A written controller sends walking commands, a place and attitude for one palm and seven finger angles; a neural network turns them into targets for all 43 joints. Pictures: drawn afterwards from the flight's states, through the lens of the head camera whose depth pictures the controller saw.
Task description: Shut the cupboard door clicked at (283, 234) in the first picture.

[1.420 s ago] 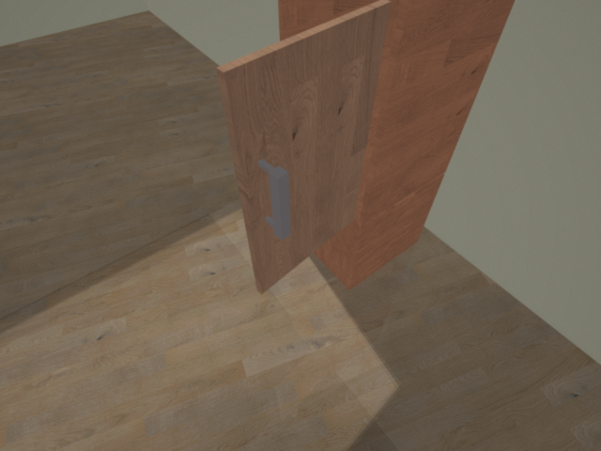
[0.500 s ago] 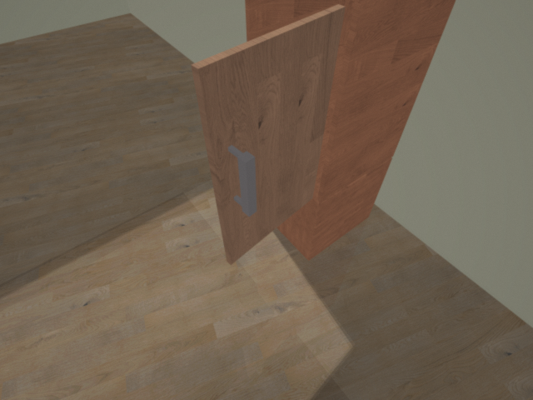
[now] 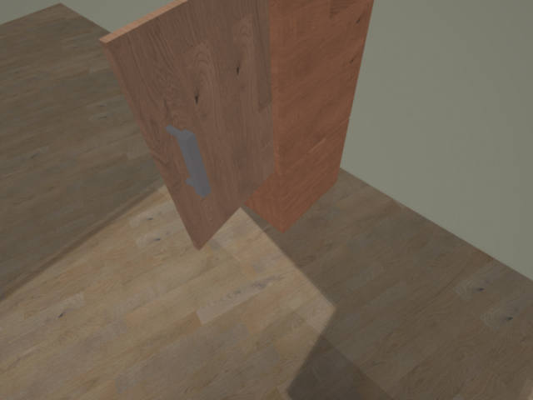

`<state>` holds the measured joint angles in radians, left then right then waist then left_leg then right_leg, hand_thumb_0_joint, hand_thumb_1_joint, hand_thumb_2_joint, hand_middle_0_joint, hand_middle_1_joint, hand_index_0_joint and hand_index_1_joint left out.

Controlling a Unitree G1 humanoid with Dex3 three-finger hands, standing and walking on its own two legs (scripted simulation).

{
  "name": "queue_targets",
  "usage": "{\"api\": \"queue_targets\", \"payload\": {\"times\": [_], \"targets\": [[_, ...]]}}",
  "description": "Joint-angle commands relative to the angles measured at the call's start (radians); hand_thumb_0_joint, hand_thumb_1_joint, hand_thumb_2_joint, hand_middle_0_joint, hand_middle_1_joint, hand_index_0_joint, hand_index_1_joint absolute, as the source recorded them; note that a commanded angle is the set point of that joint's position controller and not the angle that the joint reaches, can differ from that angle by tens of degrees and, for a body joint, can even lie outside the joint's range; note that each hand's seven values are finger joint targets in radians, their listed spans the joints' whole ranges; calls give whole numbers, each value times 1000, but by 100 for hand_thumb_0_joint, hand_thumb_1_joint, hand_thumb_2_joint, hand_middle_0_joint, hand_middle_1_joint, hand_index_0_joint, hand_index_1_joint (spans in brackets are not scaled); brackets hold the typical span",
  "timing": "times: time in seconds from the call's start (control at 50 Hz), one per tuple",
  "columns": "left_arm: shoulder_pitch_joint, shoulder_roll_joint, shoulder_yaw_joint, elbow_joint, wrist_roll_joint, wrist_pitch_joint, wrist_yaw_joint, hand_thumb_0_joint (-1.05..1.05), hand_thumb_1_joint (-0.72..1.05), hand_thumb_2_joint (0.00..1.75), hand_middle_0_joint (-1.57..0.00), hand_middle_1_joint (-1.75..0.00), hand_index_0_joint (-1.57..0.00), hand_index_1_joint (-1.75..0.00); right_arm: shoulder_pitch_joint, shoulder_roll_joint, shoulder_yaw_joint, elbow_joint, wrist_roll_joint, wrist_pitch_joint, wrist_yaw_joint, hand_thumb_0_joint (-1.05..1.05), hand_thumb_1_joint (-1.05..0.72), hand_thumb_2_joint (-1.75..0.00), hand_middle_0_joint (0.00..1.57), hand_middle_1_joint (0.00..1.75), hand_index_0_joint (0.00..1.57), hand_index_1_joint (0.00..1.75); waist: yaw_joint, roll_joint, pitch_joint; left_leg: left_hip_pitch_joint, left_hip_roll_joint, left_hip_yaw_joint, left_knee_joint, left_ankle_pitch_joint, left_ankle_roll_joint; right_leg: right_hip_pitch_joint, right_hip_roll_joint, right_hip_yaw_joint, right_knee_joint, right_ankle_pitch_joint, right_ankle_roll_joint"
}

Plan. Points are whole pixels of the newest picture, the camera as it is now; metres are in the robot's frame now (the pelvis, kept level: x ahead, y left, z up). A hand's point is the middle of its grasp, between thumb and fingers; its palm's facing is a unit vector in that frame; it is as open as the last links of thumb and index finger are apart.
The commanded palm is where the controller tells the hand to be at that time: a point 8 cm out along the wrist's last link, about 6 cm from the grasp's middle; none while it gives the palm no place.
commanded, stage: walk to a spot facing it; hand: left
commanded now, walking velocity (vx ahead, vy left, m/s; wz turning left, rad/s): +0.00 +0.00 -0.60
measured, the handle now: (188, 162) +0.53 +0.20 +0.00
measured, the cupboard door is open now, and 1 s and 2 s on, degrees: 97 97 97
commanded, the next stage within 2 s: none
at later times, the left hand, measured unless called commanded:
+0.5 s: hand out of the picture +0.09 +0.20 -0.16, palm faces -0.19 -0.95 -0.25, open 7.4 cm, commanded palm none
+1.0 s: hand (231, 359) +0.20 +0.09 -0.15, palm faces -0.56 -0.78 -0.28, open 7.4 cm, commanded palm none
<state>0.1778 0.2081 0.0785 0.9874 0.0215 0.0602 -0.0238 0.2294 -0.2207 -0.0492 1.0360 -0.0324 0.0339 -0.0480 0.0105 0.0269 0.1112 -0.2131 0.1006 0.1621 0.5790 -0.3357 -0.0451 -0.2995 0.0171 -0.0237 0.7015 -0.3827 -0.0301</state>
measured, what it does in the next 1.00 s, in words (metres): steps on the spot, turning right: left foot, then right foot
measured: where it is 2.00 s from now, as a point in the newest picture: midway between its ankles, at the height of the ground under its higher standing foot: (382, 398)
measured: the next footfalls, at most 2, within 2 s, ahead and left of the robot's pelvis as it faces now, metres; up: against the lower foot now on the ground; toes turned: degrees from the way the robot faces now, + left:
left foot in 0.50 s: +0.07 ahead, +0.13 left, +0.00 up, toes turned -20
right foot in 0.82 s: -0.02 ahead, -0.15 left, +0.00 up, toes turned -31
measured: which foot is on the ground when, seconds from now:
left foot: down 0.00-0.00, up 0.02-0.48, down 0.50-0.82, up 0.84-1.00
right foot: down 0.00-0.50, up 0.52-0.80, down 0.82-1.00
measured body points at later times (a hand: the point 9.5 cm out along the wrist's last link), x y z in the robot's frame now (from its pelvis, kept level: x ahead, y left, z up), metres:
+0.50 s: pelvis +0.00 +0.00 +0.01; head +0.06 +0.00 +0.45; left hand +0.10 +0.25 -0.14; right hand +0.09 -0.28 -0.11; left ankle +0.03 +0.14 -0.73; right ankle -0.01 -0.09 -0.73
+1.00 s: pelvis +0.01 -0.04 +0.01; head +0.06 -0.08 +0.45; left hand +0.23 +0.13 -0.13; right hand -0.09 -0.30 -0.13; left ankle +0.07 +0.10 -0.66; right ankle -0.05 -0.13 -0.73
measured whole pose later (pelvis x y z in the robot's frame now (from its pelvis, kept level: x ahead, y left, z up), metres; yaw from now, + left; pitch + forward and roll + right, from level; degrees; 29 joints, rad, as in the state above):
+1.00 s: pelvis +0.01 -0.04 +0.01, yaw -36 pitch +2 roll +1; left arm 0.17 0.25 0.07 0.89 0.02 0.03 0.00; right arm 0.15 -0.26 -0.05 0.90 -0.01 0.06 -0.02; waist -0.01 -0.02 0.13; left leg -0.47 0.06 0.04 1.03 -0.47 -0.08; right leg -0.31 0.04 0.09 0.55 -0.27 -0.03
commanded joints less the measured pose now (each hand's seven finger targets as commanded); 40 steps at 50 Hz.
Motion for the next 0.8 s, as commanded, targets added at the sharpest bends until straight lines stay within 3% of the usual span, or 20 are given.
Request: {"api": "queue_targets", "payload": {"times": [0.0, 0.02, 0.04, 0.1, 0.16, 0.34, 0.38, 0.42, 0.44, 0.46, 0.48, 0.5, 0.52, 0.54, 0.56, 0.58, 0.68, 0.74, 0.76, 0.78], "targets": [[199, 270, 60, -22, 1, -35, 35, 0, 90, 90, -20, -30, -20, -30, -124, -115, -33, -149, 20, -5, -2, 0, -90, -90, 20, 30, 20, 30, 101, -365, -71, -335, -74, -122, 496, -297, 0, 181, -375, 566, -425, 643, -124], [155, 264, 56, -38, -2, -34, 39, 0, 90, 90, -20, -30, -20, -30, -88, -116, -34, -138, 23, 2, 4, 0, -90, -90, 20, 30, 20, 30, 58, -292, -70, -349, -40, -190, 577, -241, 7, 150, -358, 503, -420, 472, -181], [89, 216, 51, -66, -1, -33, 42, 0, 90, 90, -20, -30, -20, -30, -106, -113, -39, -134, 20, 2, 9, 0, -90, -90, 20, 30, 20, 30, 35, -206, -43, -361, -31, -199, 601, -168, 4, 94, -305, 495, -427, 336, -188], [65, 184, 41, -86, -1, -48, 51, 0, 90, 90, -20, -30, -20, -30, -106, -89, -29, -133, 19, -3, 12, 0, -90, -90, 20, 30, 20, 30, 8, -96, -134, -330, -27, -195, 544, -86, -14, 175, -245, 414, -349, 555, -175], [112, 190, 43, -75, 1, -51, 53, 0, 90, 90, -20, -30, -20, -30, -128, -71, -26, -146, 25, -4, 11, 0, -90, -90, 20, 30, 20, 30, 26, -126, -190, -315, -51, -176, 433, -82, -23, 280, -209, 396, -313, 704, -159], [117, 212, 53, -102, 10, -38, 46, 0, 90, 90, -20, -30, -20, -30, -209, -83, -28, -203, 34, -7, 8, 0, -90, -90, 20, 30, 20, 30, 39, -155, -149, -244, -91, -205, 254, -102, -7, 190, -189, 531, -332, 580, -171], [93, 213, 55, -109, 12, -36, 48, 0, 90, 90, -20, -30, -20, -30, -179, -82, -26, -205, 40, -15, 5, 0, -90, -90, 20, 30, 20, 30, 22, -160, -182, -179, -99, -216, 133, -95, 1, 186, -178, 546, -299, 626, -159], [49, 207, 51, -123, 5, -32, 46, 0, 90, 90, -20, -30, -20, -30, -105, -89, -28, -184, 42, -21, 1, 0, -90, -90, 20, 30, 20, 30, -18, -134, -195, -2, -100, -213, -55, 30, 6, 63, -138, 528, -266, 537, -106], [27, 184, 45, -133, -2, -31, 44, 0, 90, 90, -20, -30, -20, -30, -50, -116, -31, -168, 39, -29, -6, 0, -90, -90, 20, 30, 20, 30, -47, -81, -209, 165, -49, -231, -179, 107, 18, -61, -82, 471, -222, 394, -59], [46, 128, 33, -152, -12, -30, 35, 0, 90, 90, -20, -30, -20, -30, -40, -192, -47, -174, 26, -39, -10, 0, -90, -90, 20, 30, 20, 30, -45, 149, -205, 287, 159, -450, -299, 79, 83, -256, 51, 331, -85, 83, 0], [14, 128, 30, -173, -12, -33, 21, 0, 90, 90, -20, -30, -20, -30, -17, -255, -54, -189, 11, -38, -15, 0, -90, -90, 20, 30, 20, 30, -52, 295, -170, 227, 376, -642, -353, 178, 195, -318, 89, 140, 168, -243, 55], [-20, 168, 39, -179, 0, -32, 14, 0, 90, 90, -20, -30, -20, -30, -33, -241, -45, -198, 3, -35, -17, 0, -90, -90, 20, 30, 20, 30, -49, 165, -126, 107, 403, -623, -328, 283, 262, -295, 35, 132, 337, -225, 69], [19, 153, 47, -195, 5, -38, 3, 0, 90, 90, -20, -30, -20, -30, -93, -229, -38, -233, -2, -36, -22, 0, -90, -90, 20, 30, 20, 30, 3, 91, -114, 17, 374, -516, -305, 346, 268, -259, 1, 93, 422, -186, 86], [5, 140, 48, -158, 15, -28, -1, 0, 90, 90, -20, -30, -20, -30, -90, -182, -28, -219, -8, -46, -16, 0, -90, -90, 20, 30, 20, 30, 6, 154, -117, 54, 265, -440, -261, 533, 231, -283, 21, 93, 457, -133, 88], [11, 136, 44, -149, 9, -24, -3, 0, 90, 90, -20, -30, -20, -30, -96, -165, -19, -222, -4, -47, -16, 0, -90, -90, 20, 30, 20, 30, 15, 203, -125, 58, 232, -339, -220, 647, 203, -288, 3, 83, 476, -116, 90], [4, 126, 40, -159, 3, -20, -8, 0, 90, 90, -20, -30, -20, -30, -81, -165, -21, -225, -5, -45, -15, 0, -90, -90, 20, 30, 20, 30, 8, 189, -127, 81, 203, -270, -194, 696, 186, -282, -7, 65, 462, -104, 91], [-56, 98, 20, -185, -3, -19, -25, 0, 90, 90, -20, -30, -20, -30, -12, -210, -39, -201, -6, -36, -5, 0, -90, -90, 20, 30, 20, 30, -28, 205, -154, 107, 185, -162, -141, 641, 148, -136, -4, -54, 143, -62, 77], [-3, 115, 22, -168, -6, -28, -26, 0, 90, 90, -20, -30, -20, -30, -13, -233, -48, -200, 1, -29, 5, 0, -90, -90, 20, 30, 20, 30, -2, 175, -155, 45, 187, -132, -49, 552, 107, 38, 5, -77, -82, 62, 49], [62, 147, 29, -149, -5, -33, -22, 0, 90, 90, -20, -30, -20, -30, -29, -229, -49, -210, 8, -27, 11, 0, -90, -90, 20, 30, 20, 30, 33, 116, -171, -30, 155, -96, 51, 464, 68, 168, -5, -59, -202, 217, 32], [132, 248, 49, -130, 7, -44, -8, 0, 90, 90, -20, -30, -20, -30, -28, -169, -42, -230, 21, -25, 15, 0, -90, -90, 20, 30, 20, 30, 60, -145, -209, -222, 56, -7, 274, 175, 2, 349, -197, 206, -296, 504, -41]]}}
